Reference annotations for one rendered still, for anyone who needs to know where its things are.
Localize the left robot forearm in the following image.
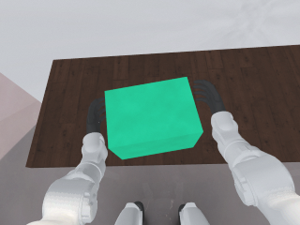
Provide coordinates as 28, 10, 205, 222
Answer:
42, 132, 108, 216

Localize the robot thigh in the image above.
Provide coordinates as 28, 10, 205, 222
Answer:
179, 207, 210, 225
114, 207, 143, 225

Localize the carton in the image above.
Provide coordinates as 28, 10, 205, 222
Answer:
104, 77, 203, 160

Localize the right robot hand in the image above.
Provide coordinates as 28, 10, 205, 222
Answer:
192, 80, 226, 114

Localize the right robot thigh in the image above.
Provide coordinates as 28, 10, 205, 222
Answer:
179, 207, 210, 225

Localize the right robot forearm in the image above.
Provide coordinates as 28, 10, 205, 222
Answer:
211, 111, 295, 191

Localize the right robot upper arm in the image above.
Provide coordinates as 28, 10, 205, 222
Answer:
232, 154, 300, 225

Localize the table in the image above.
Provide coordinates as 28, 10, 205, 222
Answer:
25, 44, 300, 169

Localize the left robot hand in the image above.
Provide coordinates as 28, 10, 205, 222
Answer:
86, 97, 107, 134

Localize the left robot thigh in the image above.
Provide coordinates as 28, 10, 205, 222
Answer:
114, 207, 143, 225

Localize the left robot upper arm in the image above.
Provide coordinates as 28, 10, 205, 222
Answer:
26, 179, 98, 225

